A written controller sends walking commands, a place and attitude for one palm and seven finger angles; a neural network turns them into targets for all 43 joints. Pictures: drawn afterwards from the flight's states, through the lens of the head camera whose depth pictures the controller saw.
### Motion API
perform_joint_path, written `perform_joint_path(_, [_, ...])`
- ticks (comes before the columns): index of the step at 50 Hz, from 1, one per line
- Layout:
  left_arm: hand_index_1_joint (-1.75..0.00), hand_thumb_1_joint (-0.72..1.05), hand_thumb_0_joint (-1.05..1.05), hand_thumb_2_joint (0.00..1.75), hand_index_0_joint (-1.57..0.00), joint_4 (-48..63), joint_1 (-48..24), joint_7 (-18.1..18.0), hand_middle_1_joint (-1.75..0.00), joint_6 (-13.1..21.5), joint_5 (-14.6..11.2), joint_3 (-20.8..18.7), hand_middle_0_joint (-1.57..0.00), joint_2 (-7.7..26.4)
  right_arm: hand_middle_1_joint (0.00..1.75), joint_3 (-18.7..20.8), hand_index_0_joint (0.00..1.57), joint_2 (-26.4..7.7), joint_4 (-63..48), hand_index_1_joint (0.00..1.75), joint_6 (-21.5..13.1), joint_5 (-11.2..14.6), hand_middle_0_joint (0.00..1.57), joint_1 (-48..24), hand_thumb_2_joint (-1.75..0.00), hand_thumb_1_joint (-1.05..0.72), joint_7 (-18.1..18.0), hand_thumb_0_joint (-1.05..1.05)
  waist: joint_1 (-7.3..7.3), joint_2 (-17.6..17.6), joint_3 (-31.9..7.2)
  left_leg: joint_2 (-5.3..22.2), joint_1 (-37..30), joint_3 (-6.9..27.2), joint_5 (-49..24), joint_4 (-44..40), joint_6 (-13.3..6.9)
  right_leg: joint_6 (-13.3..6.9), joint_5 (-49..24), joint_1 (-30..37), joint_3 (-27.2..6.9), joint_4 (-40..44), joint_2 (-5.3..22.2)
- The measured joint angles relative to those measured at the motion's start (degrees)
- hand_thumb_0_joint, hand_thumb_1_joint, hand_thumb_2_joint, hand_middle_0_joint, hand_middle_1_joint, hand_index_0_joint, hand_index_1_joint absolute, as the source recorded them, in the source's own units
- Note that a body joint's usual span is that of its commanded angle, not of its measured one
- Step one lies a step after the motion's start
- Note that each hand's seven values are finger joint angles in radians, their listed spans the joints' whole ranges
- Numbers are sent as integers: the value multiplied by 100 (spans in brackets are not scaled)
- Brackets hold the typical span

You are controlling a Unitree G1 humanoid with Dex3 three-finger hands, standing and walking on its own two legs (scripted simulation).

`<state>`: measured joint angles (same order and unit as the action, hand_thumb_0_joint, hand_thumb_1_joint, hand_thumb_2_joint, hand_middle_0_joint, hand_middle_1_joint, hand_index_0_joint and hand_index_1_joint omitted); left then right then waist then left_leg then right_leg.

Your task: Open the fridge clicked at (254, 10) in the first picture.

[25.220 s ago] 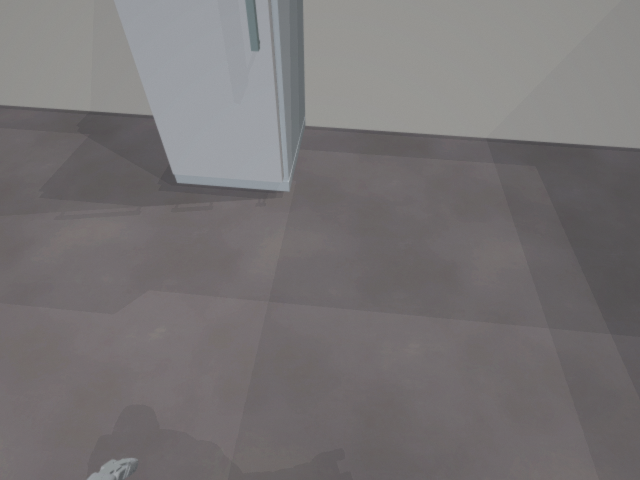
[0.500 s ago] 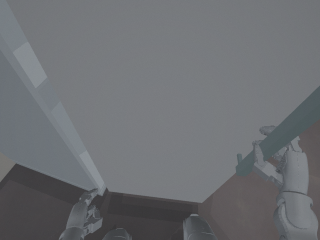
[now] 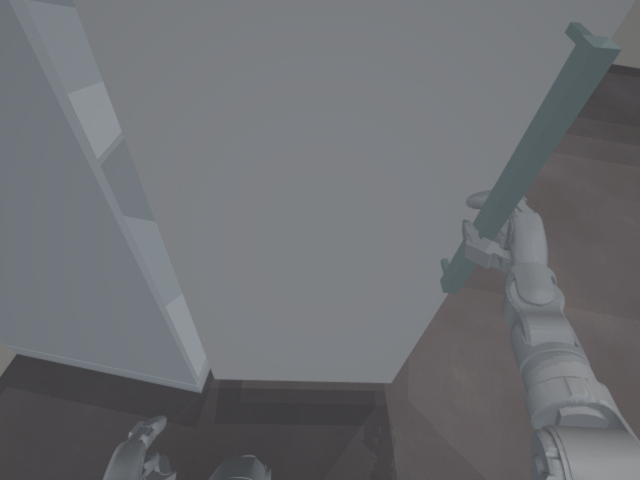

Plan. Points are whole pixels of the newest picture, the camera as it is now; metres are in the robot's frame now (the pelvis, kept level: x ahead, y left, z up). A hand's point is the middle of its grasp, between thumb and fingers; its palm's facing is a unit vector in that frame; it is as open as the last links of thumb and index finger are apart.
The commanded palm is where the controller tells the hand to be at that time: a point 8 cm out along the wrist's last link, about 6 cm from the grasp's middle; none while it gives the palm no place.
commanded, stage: stop walking and hold the door back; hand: right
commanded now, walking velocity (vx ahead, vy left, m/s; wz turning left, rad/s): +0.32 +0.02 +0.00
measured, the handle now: (496, 191) +0.45 -0.20 +0.14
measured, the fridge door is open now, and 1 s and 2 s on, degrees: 80 73 72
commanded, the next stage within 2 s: loosen the grip on the handle in 1.46 s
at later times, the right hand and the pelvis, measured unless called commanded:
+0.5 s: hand (466, 200) +0.48 -0.18 +0.09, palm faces +0.09 +0.98 -0.15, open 6.1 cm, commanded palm +0.44 -0.26 +0.07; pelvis +0.02 -0.04 +0.00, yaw +5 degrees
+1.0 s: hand (470, 218) +0.45 -0.19 +0.08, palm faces -0.01 +0.98 -0.18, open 6.0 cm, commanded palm +0.43 -0.24 +0.07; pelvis +0.04 -0.07 +0.00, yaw +8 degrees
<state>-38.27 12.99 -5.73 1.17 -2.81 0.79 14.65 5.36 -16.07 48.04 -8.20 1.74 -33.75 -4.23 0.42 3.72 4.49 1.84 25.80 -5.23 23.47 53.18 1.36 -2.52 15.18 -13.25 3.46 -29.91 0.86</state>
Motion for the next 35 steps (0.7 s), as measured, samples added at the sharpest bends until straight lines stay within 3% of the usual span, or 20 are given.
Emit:
perform_joint_path(3, [-30,91,1,90,-21,-283,396,-37,-30,-35,-32,153,-20,-157,130,98,41,-117,625,140,-7,46,39,-489,-78,-60,122,-1,157,-111,-57,-7,-751,52,22,-1429,-15,148,181,-245,79,-441,18])
perform_joint_path(4, [-30,91,1,90,-21,-392,443,-36,-30,-34,-35,186,-20,-166,130,186,42,-178,768,140,-7,50,39,-619,-78,-60,145,-1,171,-90,-35,-61,-795,66,-328,-1631,-141,156,402,-389,97,-765,74])
perform_joint_path(7, [-30,91,1,90,-21,-720,421,-39,-30,-20,-17,99,-20,-81,129,577,43,-314,1065,140,-90,45,39,-751,-79,-59,158,-1,-79,60,158,-147,-770,37,-606,-1511,-406,228,1137,-930,-240,-2193,-32])
perform_joint_path(9, [-30,91,1,90,-21,-863,455,-16,-30,64,-16,20,-20,21,127,796,44,-416,1308,140,-176,35,38,-775,-79,-59,186,-1,-198,9,193,-108,-822,144,-666,-1650,-407,282,1054,-1249,-293,-2886,-127])
perform_joint_path(12, [-30,91,1,90,-21,-940,512,21,-30,172,-1,-28,-20,249,125,1115,44,-594,1723,140,-287,-1,36,-859,-78,-60,277,-1,-413,-101,208,-34,-941,272,-824,-1949,-355,352,701,-1580,-290,-3314,-59])
perform_joint_path(17, [-30,91,1,90,-21,-825,573,35,-30,276,13,-142,-20,638,125,1432,45,-792,2104,140,-282,-80,35,-1019,-77,-60,374,0,-677,-245,265,80,-1153,431,-1013,-2330,-248,397,398,-1575,-241,-2627,189])
perform_joint_path(22, [-30,91,1,90,-20,-664,567,-16,-30,302,55,-246,-20,801,128,1477,45,-722,2010,140,-232,-127,35,-1112,-77,-58,430,0,-710,-312,256,123,-1191,562,-989,-2353,-88,404,179,-1025,-45,-1330,284])
perform_joint_path(26, [-30,91,1,90,-20,-507,556,-6,-30,282,110,-321,-20,753,133,1340,45,-476,1557,140,-275,-158,39,-1001,-77,-57,468,0,-708,-215,98,27,-1048,564,-771,-2048,77,383,-199,-308,23,-217,265])
perform_joint_path(28, [-30,91,1,90,-20,-445,454,23,-30,221,124,-331,-20,480,134,1169,45,-399,1037,140,-321,-169,39,-785,-76,-58,450,0,-694,-442,73,131,-926,662,-587,-1798,78,282,47,-321,111,-254,141])
perform_joint_path(30, [-30,91,1,90,-20,-269,394,106,-30,192,148,-247,-20,188,134,1015,45,-333,392,140,-381,-111,37,-398,-76,-60,413,0,-578,-567,56,63,-759,664,-192,-1427,21,211,7,-332,251,-267,147])
perform_joint_path(33, [-30,91,1,90,-20,-57,314,211,-30,265,228,-59,-20,-171,134,828,41,-194,-442,139,-420,-77,36,92,-76,-63,350,-1,-459,-457,101,-117,-708,364,129,-1239,-30,181,-46,-362,292,-185,250])
perform_joint_path(35, [-30,91,1,90,-20,23,259,279,-30,279,241,74,-20,-337,135,690,39,-120,-859,139,-402,-86,37,307,-76,-64,343,-1,-349,-373,131,-174,-913,205,-216,-1719,-51,190,-14,-422,294,-235,269])
